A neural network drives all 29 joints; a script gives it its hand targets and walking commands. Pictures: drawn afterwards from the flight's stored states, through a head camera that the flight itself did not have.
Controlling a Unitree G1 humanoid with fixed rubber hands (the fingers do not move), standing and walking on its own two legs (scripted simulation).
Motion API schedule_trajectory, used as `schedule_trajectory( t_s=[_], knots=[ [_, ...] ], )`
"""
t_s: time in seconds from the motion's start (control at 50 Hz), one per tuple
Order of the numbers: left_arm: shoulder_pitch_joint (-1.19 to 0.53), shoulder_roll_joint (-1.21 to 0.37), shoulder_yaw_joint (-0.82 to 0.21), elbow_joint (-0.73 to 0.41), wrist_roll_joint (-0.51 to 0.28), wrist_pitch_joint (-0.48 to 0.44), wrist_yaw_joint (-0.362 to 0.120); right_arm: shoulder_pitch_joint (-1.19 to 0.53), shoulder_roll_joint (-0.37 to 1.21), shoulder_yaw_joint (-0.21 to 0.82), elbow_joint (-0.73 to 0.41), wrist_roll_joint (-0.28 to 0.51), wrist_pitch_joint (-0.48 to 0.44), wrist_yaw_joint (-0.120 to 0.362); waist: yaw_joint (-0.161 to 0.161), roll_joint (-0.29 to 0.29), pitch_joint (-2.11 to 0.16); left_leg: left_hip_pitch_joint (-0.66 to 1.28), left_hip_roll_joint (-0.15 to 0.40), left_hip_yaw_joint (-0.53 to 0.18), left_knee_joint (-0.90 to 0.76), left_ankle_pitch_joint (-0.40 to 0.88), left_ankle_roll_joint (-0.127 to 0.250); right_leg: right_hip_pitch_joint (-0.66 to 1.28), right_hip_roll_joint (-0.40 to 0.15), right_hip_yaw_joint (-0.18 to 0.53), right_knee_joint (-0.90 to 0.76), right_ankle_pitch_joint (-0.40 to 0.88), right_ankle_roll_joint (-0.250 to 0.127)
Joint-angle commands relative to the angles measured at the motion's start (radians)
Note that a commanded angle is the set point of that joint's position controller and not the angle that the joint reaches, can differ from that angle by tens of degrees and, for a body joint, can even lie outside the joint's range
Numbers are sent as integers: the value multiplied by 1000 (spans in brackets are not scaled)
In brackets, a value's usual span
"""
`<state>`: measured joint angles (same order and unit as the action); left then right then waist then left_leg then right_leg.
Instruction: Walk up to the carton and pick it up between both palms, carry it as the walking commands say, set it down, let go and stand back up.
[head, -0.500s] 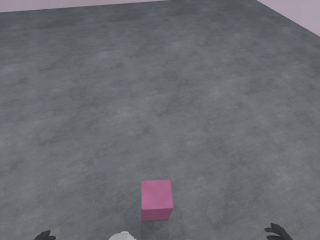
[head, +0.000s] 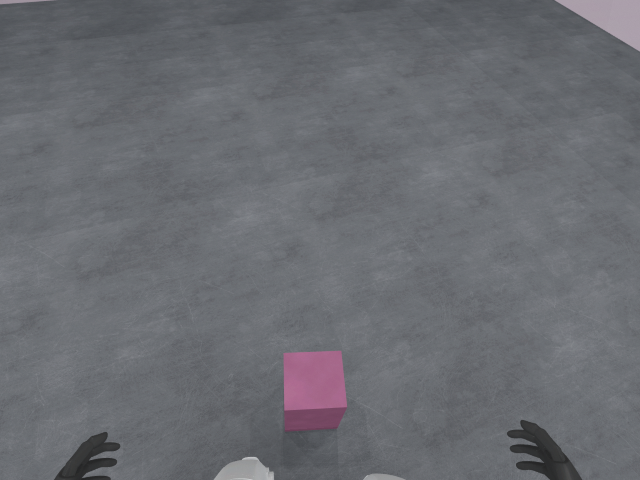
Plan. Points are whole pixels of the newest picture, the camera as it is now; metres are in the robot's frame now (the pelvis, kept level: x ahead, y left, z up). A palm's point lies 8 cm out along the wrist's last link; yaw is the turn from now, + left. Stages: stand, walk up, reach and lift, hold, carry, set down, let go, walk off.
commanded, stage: reach and lift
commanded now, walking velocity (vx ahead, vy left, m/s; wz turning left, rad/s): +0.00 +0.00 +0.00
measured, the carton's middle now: (311, 392) +0.40 -0.01 -0.63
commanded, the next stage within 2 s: none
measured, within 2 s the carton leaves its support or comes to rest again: neither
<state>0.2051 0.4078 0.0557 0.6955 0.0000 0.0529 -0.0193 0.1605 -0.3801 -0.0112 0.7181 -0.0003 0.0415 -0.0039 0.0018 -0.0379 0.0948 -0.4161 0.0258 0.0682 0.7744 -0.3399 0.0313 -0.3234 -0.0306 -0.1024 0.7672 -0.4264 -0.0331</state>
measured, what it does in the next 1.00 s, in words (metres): lowers itself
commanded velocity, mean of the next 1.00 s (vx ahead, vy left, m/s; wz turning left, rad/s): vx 0.00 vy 0.00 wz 0.00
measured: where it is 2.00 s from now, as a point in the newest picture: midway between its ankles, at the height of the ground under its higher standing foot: outside the picture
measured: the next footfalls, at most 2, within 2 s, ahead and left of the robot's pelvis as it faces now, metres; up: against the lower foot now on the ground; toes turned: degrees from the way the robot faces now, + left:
none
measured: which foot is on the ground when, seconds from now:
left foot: down 0.00-1.00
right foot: down 0.00-1.00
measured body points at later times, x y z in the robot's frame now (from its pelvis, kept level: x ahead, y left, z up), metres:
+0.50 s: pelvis +0.00 -0.01 -0.02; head +0.16 +0.00 +0.40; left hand +0.23 +0.24 -0.14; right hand +0.25 -0.28 -0.13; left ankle +0.05 +0.10 -0.71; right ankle -0.01 -0.11 -0.71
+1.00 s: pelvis -0.05 +0.01 -0.06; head +0.20 +0.02 +0.32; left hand +0.34 +0.18 -0.18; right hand +0.36 -0.22 -0.17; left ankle +0.05 +0.10 -0.71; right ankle -0.01 -0.11 -0.71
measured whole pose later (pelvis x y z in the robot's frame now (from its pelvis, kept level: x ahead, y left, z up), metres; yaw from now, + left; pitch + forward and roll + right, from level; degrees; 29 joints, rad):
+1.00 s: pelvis -0.05 +0.01 -0.06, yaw -2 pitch +29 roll -2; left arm -0.57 0.15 0.10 0.61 0.00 0.10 0.13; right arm -0.70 -0.28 -0.11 0.81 0.00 0.05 0.02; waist 0.00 0.00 0.07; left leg -1.24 0.03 0.03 0.98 -0.26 0.02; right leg -1.16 -0.03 -0.10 1.00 -0.36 -0.02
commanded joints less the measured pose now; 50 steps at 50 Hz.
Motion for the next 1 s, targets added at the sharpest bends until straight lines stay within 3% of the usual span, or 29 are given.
schedule_trajectory(
  t_s=[0.0, 0.04, 0.08, 0.12, 0.16, 0.18, 0.2, 0.22, 0.3, 0.36, 0.42, 0.44, 0.48, 0.52, 0.58, 0.6, 0.62, 0.64, 0.68, 0.7, 0.72, 0.74, 0.76, 0.78, 0.8, 0.88, 0.9, 0.92, 0.98],
  knots=[
    [-195, 141, 222, -199, 121, 39, -31, -127, -166, -200, -208, -94, 41, 40, 29, 31, 61, 307, -84, -17, -112, 8, -77, -345, -4, 75, -331, -160, -2],
    [-170, 114, 211, -213, 137, 30, -14, -93, -132, -250, -169, -135, 37, 36, 41, 117, 32, 239, -87, -24, -147, 28, -90, -283, 15, 78, -261, -80, 0],
    [-127, 71, 182, -204, 142, 37, -12, -74, -149, -267, -150, -155, 29, 35, 21, 73, -11, 223, -61, -47, -167, 49, -84, -250, 37, 69, -229, -36, 11],
    [-122, 22, 157, -220, 127, 19, -5, -80, -145, -276, -128, -137, 21, 57, 18, 165, -21, 119, -35, -69, -155, 52, -88, -193, 68, 67, -115, 54, 33],
    [-135, 45, 172, -169, 136, -14, 0, -143, -178, -312, -171, -150, -18, 55, 27, 52, -107, 112, -49, -81, -85, 113, -74, -194, 76, 81, -77, 114, 54],
    [-161, 9, 130, -187, 118, -2, -4, -154, -127, -274, -151, -112, -14, 56, 23, 137, -117, 110, -58, -76, -59, 149, -79, -213, 67, 100, -66, 142, 53],
    [-188, 14, 124, -196, 119, -9, 0, -159, -129, -282, -155, -109, -19, 57, 7, 103, -169, 129, -45, -83, -44, 178, -71, -230, 78, 79, -45, 164, 58],
    [-208, 7, 130, -206, 111, -11, 7, -173, -121, -255, -146, -96, -33, 59, 15, 158, -242, 162, -49, -93, -17, 230, -79, -245, 80, 88, -28, 192, 48],
    [-232, 2, 144, -182, 68, -28, 24, -264, -105, -242, -158, -58, -52, 54, 8, 86, -353, 132, -47, -118, 63, 376, -70, -313, 71, 100, 35, 325, 62],
    [-287, 24, 170, -191, 43, -39, 30, -271, -87, -237, -137, -31, -51, 30, -1, 85, -447, 43, -64, -107, 106, 463, -60, -310, 70, 116, 69, 481, 65],
    [-305, -15, 165, -211, 34, -49, 52, -274, -58, -218, -96, -12, -65, 17, -2, 154, -603, 96, -57, -133, 163, 693, -55, -409, 58, 143, 88, 604, 43],
    [-285, -21, 157, -226, 11, -48, 63, -233, -53, -211, -89, -11, -62, 13, 5, 137, -645, 111, -58, -140, 165, 724, -53, -382, 63, 137, 94, 611, 39],
    [-325, -35, 185, -202, 0, -62, 47, -325, -39, -205, -146, 4, -78, -1, 30, 93, -647, -50, -81, -110, 174, 568, -36, -350, 45, 170, 100, 614, 48],
    [-350, -12, 181, -204, -24, -62, 52, -353, -22, -210, -185, -4, -64, -9, 10, -6, -673, -211, -76, -105, 156, 504, -21, -244, 48, 178, 131, 650, 52],
    [-466, -62, 178, -247, -25, -57, 61, -523, -38, -207, -164, 50, -64, 0, 46, 106, -690, -168, -64, -121, 193, 518, -40, -448, 51, 166, 146, 485, 34],
    [-502, -80, 180, -255, -46, -47, 60, -539, -58, -227, -181, 29, -59, -7, 25, 66, -710, -176, -75, -98, 189, 448, -34, -417, 53, 173, 124, 426, 34],
    [-489, -55, 204, -253, -16, -33, 71, -530, -47, -225, -142, 45, -47, -2, 57, 107, -719, -140, -78, -112, 188, 452, -33, -496, 54, 155, 128, 381, 26],
    [-556, -81, 176, -282, -31, -39, 77, -573, -50, -222, -131, 45, -47, 5, 42, 123, -699, -134, -66, -104, 190, 410, -48, -541, 58, 150, 136, 305, 23],
    [-607, -90, 208, -234, -43, -20, 80, -672, -44, -215, -158, 57, -36, 5, 40, 35, -733, -176, -61, -107, 198, 398, -28, -574, 58, 151, 124, 270, 23],
    [-629, -78, 199, -258, -34, -16, 94, -684, -90, -231, -153, 74, -38, 11, 51, 114, -768, -114, -67, -116, 219, 429, -39, -636, 69, 138, 142, 279, 9],
    [-658, -101, 211, -216, -28, 4, 105, -726, -60, -230, -106, 74, -20, 15, 40, 72, -769, -96, -57, -124, 206, 378, -37, -690, 64, 124, 150, 190, 15],
    [-704, -116, 187, -254, -26, 1, 113, -717, -91, -257, -28, 64, -18, 18, 22, 164, -703, -96, -56, -111, 186, 347, -55, -728, 58, 133, 130, 164, 3],
    [-744, -148, 168, -244, -51, 11, 117, -751, -87, -261, -20, 51, -11, 17, -5, 104, -727, -111, -65, -117, 184, 338, -62, -708, 65, 125, 122, 168, 5],
    [-822, -140, 173, -264, -47, 3, 121, -793, -51, -250, -29, 83, -16, 28, -9, 136, -781, -110, -65, -118, 193, 349, -65, -724, 77, 118, 133, 209, 8],
    [-809, -123, 208, -223, -36, 9, 128, -868, -68, -237, -80, 103, -19, 24, 44, 142, -860, -93, -69, -116, 218, 366, -53, -731, 75, 117, 151, 193, 7],
    [-945, -165, 214, -195, -5, 34, 159, -999, -92, -294, 13, 84, -9, 39, 19, 174, -839, -103, -63, -125, 193, 260, -74, -847, 86, 102, 151, 105, 10],
    [-934, -152, 220, -177, 14, 41, 165, -981, -37, -265, 46, 97, 4, 41, 52, 185, -846, -81, -71, -120, 169, 250, -78, -835, 89, 89, 149, 116, 19],
    [-972, -233, 173, -169, -12, 40, 175, -1009, -39, -271, 107, 103, -3, 45, 17, 182, -818, -125, -66, -126, 164, 241, -86, -864, 89, 92, 138, 114, 3],
    [-1023, -203, 210, -147, -7, 21, 174, -1114, -68, -284, 34, 90, -22, 44, 28, 147, -935, -119, -76, -123, 191, 321, -70, -818, 103, 87, 150, 197, 13]
  ],
)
